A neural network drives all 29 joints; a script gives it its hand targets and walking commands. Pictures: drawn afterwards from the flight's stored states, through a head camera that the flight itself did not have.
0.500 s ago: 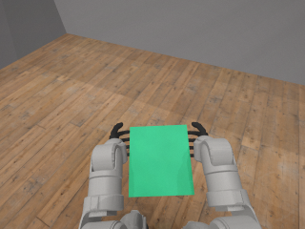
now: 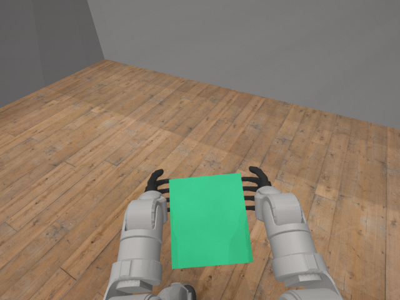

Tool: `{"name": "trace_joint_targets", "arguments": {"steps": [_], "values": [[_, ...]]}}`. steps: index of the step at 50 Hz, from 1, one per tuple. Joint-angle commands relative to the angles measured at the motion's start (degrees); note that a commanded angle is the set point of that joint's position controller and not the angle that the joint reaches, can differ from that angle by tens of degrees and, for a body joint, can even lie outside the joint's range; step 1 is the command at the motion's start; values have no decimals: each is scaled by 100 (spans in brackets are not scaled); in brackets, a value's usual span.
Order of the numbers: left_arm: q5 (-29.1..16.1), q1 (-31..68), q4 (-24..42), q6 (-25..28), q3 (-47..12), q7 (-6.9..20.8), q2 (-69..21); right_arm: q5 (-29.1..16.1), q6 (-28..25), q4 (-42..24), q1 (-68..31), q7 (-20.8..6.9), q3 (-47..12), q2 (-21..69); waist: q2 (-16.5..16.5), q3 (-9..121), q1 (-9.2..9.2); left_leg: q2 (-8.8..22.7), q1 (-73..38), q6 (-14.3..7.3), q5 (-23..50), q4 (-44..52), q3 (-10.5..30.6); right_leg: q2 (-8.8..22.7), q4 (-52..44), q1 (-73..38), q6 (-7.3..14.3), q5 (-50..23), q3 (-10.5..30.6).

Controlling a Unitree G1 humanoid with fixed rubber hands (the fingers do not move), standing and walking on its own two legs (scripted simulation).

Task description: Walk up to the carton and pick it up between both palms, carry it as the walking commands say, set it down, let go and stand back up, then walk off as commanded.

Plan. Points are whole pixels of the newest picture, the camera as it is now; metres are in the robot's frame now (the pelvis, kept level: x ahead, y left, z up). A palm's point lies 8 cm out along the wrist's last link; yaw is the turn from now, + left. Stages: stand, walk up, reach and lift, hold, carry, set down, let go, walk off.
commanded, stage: carry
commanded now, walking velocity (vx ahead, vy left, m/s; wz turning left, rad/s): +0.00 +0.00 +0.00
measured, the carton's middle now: (210, 223) +0.31 +0.01 -0.04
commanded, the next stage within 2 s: none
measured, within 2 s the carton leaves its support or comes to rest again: neither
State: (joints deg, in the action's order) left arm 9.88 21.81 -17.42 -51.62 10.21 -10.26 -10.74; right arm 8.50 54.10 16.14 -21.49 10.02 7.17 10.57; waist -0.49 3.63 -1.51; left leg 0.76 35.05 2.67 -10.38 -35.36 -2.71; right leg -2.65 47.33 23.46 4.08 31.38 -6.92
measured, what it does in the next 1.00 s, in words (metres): walks backwards: left foot, then right foot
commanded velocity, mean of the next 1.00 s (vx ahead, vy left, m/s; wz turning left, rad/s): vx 0.00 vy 0.00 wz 0.00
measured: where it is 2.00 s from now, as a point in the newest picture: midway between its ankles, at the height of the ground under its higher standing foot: outside the picture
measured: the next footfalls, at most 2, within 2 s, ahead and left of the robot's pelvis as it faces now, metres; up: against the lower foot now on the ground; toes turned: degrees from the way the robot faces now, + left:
left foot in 0.20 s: +0.01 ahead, +0.09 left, +0.00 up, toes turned +2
right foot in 0.42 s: -0.01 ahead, -0.11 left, +0.00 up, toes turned -3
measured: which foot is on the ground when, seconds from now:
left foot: up 0.00-0.18, down 0.20-0.92, up 0.94-1.00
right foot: down 0.00-0.24, up 0.26-0.40, down 0.42-1.00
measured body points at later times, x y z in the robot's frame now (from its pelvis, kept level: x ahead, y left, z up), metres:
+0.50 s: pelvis -0.13 +0.03 +0.03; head -0.15 +0.03 +0.48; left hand +0.20 +0.14 +0.08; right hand +0.18 -0.09 +0.06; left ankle -0.03 +0.09 -0.70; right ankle -0.05 -0.10 -0.70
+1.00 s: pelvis -0.25 +0.02 +0.01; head -0.25 +0.02 +0.46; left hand +0.06 +0.16 +0.04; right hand +0.08 -0.07 +0.04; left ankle -0.12 +0.09 -0.66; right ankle -0.06 -0.10 -0.69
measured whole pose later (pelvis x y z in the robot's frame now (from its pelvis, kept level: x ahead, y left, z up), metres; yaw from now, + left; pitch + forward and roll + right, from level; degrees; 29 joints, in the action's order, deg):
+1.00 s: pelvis -0.25 +0.02 +0.01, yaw +0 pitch -1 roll +0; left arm 8.9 20.2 -16.8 -43.6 7.3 -14.4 -10.2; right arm 11.4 45.2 17.4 -21.9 10.2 5.3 10.9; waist -0.1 -0.3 -3.1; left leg -1.4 38.7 -1.2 -22.7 -57.6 -4.9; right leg 1.3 35.9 33.6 3.4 8.7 -2.1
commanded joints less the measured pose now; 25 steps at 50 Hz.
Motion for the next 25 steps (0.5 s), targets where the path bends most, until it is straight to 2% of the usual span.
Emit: {"name": "trace_joint_targets", "arguments": {"steps": [1,2,3,4,5,6,8,9,10,11,12,13,14,15,16,17,18,20,21,22,23,24,25], "values": [[-2791,3989,2692,159,-3446,1655,-5829,-2477,-623,-2607,-4015,-1283,-3327,5657,1092,1528,231,-136,125,41,-1669,-3619,283,2328,-3997,252,706,2126,3432],[-2030,3684,789,169,-2732,1740,-5797,-1737,-622,-927,-3994,-1263,-2707,5810,1103,1741,181,-205,-190,-159,-1671,-4155,183,2333,-4249,653,799,2684,3260],[-1571,3366,-174,315,-2351,1756,-5858,-1528,-777,-461,-4257,-1306,-2576,5832,905,1746,164,-118,-839,-284,-1319,-4480,253,2114,-4127,1148,787,2416,3047],[-1374,3179,-373,483,-2336,1796,-6007,-1466,-957,-354,-4229,-1409,-2654,5848,490,1867,175,-103,-1435,-356,-1008,-4207,234,1855,-3922,1207,623,1709,2584],[-1906,3745,920,520,-2815,1791,-6057,-1873,-1052,-1455,-4500,-1369,-3097,5884,351,1914,186,-156,-1804,-420,-1080,-3409,76,1595,-3854,1200,379,1162,1930],[-2264,3961,1735,441,-3179,1743,-6159,-2174,-1003,-2199,-4559,-1335,-3322,5911,344,1915,206,-163,-2127,-491,-1305,-2310,-7,1410,-3705,1030,135,758,1513],[-1891,3596,659,534,-3034,1670,-6294,-1857,-1074,-1264,-4407,-1353,-2850,5896,723,2141,108,-349,-2479,-656,-2168,-256,-150,1376,-3347,191,201,432,1606],[-1785,3263,413,624,-3049,1651,-6230,-1748,-1161,-899,-4115,-1388,-2715,5853,336,2286,140,-230,-2797,-725,-2242,814,197,1213,-2852,3,68,321,1474],[-1719,3071,320,766,-3081,1660,-6103,-1695,-1283,-688,-3761,-1430,-2686,5882,-468,2479,192,500,-3026,-832,-2668,1499,1269,873,-1901,73,-317,-530,1113],[-1769,3293,664,901,-3149,1667,-6051,-1699,-1398,-993,-3754,-1455,-2712,5790,-1381,2241,234,1447,-2948,-1095,-2551,1763,2382,545,-1482,679,-626,-1430,665],[-1742,3725,929,980,-3202,1710,-6027,-1577,-1536,-1164,-3910,-1462,-2776,5862,-1558,1984,275,1488,-1867,-1254,-2774,1841,2431,623,-594,301,-481,-1391,720],[-1557,3760,750,1024,-3199,1736,-6115,-1498,-1550,-949,-4008,-1512,-2773,6031,-1251,1901,282,1555,-1402,-1144,-2825,2178,2485,507,-72,111,-444,-1357,661],[-1616,3842,729,1059,-3294,1718,-6187,-1558,-1581,-1006,-4241,-1537,-2855,6044,-1035,1873,229,1586,-1234,-1076,-2656,2252,2367,458,227,50,-394,-1342,664],[-1771,3821,897,1035,-3420,1678,-6270,-1673,-1587,-1315,-4362,-1512,-3002,5977,-854,1915,197,1477,-1343,-1033,-2274,2119,2050,448,306,51,-323,-1240,652],[-1982,3835,1276,930,-3566,1633,-6319,-1858,-1486,-1694,-4420,-1453,-3188,5988,-740,1965,200,1352,-1489,-972,-1861,1976,1851,407,80,41,-258,-1124,614],[-1768,3682,743,947,-3381,1642,-6291,-1683,-1472,-1215,-4383,-1448,-3057,6004,-672,2025,197,1265,-1678,-935,-1373,1837,1712,373,-270,-25,-184,-975,600],[-1710,3525,659,941,-3322,1628,-6233,-1700,-1466,-1265,-4418,-1422,-3098,5965,-699,2147,196,1234,-1955,-870,-686,1689,1616,312,-646,-124,-144,-891,561],[-1663,3148,558,924,-3261,1639,-6253,-1732,-1414,-1256,-4197,-1414,-3178,5927,-561,2441,170,1161,-2366,-734,581,1265,1333,331,-1870,-686,-107,-1421,538],[-1623,2879,471,894,-3250,1652,-6300,-1720,-1363,-1196,-3962,-1409,-3212,5948,-410,2665,189,1074,-2433,-671,1279,1045,1218,474,-2154,-1134,-101,-1683,676],[-1641,2646,531,882,-3302,1647,-6310,-1784,-1310,-1234,-3707,-1394,-3306,5962,-319,2883,234,971,-2269,-438,1868,1196,1214,562,-1772,-1549,-117,-1849,790],[-1603,2469,483,869,-3210,1634,-6307,-1879,-1290,-1474,-3828,-1396,-3419,5971,-79,2869,189,856,-2240,-364,1333,1312,1017,572,-1518,-1462,-125,-1873,811],[-1468,2310,283,861,-3051,1644,-6299,-1841,-1279,-1409,-3882,-1431,-3385,6000,87,2802,150,756,-2290,-517,341,1249,825,636,-1649,-1271,-118,-1846,856],[-1421,2313,313,858,-2996,1656,-6258,-1838,-1280,-1433,-3953,-1453,-3356,5985,56,2650,134,675,-2072,-580,-513,1289,772,758,-1906,-1180,-77,-1696,972]]}}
